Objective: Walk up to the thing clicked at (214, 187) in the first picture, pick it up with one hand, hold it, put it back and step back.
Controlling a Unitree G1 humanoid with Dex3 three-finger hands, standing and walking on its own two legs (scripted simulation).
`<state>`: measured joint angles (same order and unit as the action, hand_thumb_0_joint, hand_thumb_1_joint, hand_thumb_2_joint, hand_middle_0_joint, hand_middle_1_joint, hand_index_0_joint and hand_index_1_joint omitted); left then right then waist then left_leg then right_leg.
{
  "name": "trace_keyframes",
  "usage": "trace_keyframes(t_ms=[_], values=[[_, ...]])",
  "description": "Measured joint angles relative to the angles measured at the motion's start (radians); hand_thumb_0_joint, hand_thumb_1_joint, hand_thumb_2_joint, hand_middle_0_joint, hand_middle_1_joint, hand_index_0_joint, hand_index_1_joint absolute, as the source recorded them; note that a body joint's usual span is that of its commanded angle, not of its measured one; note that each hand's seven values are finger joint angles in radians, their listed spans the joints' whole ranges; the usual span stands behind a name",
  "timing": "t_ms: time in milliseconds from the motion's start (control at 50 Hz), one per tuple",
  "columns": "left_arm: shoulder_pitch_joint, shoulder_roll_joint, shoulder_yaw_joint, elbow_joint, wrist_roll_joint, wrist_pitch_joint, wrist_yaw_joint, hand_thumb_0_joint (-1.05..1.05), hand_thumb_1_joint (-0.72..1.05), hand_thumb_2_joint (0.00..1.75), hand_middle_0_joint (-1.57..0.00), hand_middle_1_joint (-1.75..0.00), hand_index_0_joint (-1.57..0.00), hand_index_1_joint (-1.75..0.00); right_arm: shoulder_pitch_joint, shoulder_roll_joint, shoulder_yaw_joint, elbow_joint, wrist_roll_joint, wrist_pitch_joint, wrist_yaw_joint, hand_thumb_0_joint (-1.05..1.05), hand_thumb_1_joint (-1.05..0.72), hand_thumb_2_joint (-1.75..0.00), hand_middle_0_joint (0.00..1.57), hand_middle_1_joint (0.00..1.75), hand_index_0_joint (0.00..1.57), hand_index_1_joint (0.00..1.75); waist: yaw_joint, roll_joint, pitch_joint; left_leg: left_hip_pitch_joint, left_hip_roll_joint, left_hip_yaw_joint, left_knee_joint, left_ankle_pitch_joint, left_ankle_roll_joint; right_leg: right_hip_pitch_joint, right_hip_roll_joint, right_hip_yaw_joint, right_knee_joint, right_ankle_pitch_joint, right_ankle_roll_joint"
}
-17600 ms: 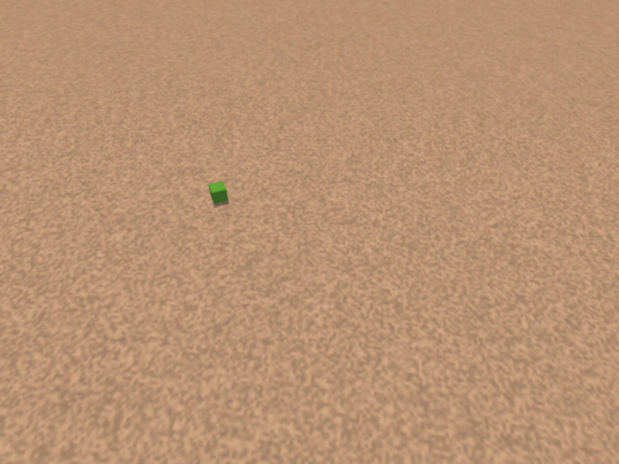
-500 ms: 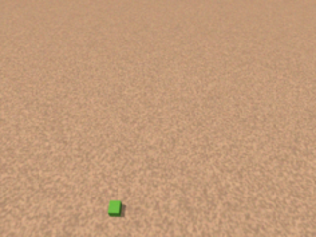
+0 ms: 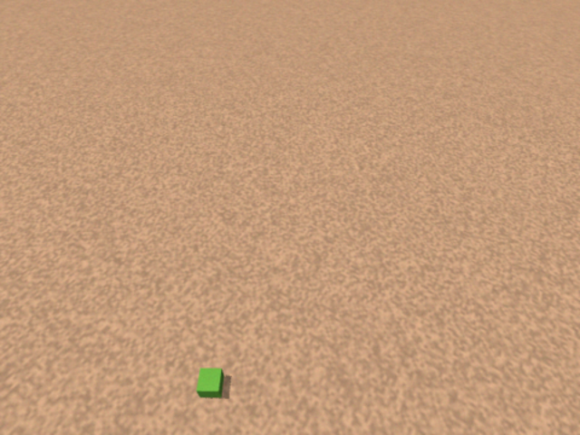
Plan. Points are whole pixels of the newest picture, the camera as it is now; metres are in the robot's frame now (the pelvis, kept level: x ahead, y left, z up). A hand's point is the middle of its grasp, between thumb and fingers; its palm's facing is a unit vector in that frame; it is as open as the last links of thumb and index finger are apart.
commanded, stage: stand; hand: left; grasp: from above
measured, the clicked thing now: (210, 382) +0.42 +0.25 -0.75
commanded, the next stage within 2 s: rise first in 0.84 s
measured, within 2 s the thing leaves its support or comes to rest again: neither
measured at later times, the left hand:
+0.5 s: hand out of the picture +0.08 +0.26 -0.16, palm faces -0.03 -0.94 -0.35, open 7.4 cm
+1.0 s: hand out of the picture +0.09 +0.26 -0.16, palm faces +0.01 -0.94 -0.34, open 7.4 cm
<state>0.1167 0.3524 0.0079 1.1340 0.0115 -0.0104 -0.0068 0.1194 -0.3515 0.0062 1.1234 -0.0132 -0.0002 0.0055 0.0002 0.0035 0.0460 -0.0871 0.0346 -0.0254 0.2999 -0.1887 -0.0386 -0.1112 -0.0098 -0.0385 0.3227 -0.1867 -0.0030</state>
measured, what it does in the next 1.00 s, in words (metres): stands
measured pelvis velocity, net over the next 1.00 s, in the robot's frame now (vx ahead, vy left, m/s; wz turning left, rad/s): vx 0.00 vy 0.01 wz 0.00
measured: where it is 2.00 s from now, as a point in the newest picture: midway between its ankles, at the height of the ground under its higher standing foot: outside the picture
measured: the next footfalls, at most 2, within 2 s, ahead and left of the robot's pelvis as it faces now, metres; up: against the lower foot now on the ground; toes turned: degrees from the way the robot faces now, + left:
none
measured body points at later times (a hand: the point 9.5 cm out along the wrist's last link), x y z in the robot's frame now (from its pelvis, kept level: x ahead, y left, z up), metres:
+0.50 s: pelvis +0.00 +0.00 +0.00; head +0.02 +0.00 +0.45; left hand +0.08 +0.31 -0.13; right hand +0.08 -0.30 -0.13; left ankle -0.02 +0.15 -0.75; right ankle -0.01 -0.11 -0.75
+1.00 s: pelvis +0.00 +0.01 +0.00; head +0.03 +0.01 +0.45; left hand +0.09 +0.31 -0.13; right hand +0.08 -0.29 -0.13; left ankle -0.02 +0.15 -0.75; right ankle -0.01 -0.11 -0.75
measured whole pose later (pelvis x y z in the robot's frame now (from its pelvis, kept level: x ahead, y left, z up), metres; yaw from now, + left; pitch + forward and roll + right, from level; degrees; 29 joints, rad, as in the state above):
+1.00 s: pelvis +0.00 +0.01 +0.00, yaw +0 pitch +0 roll +0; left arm 0.12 0.34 0.02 1.08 -0.01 -0.01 0.01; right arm 0.15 -0.35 0.00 1.04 0.02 0.00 -0.01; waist 0.00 0.00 0.04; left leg -0.13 0.02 -0.03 0.34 -0.21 -0.03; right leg -0.15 -0.02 -0.04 0.35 -0.21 0.01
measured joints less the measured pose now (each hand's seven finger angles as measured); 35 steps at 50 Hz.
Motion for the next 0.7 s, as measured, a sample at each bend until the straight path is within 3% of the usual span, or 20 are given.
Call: trace_keyframes(t_ms=[700], values=[[-0.003, 0.000, -0.002, -0.008, 0.001, -0.002, 0.003, 0.00, 0.90, 0.89, -0.20, -0.30, -0.21, -0.30, -0.004, 0.000, -0.004, -0.002, 0.000, 0.001, 0.000, 0.00, -0.91, -0.90, 0.20, 0.30, 0.21, 0.30, -0.001, 0.000, -0.003, 0.005, -0.004, 0.003, -0.002, -0.007, 0.006, 0.007, -0.005, 0.003, -0.008, -0.003, 0.006]])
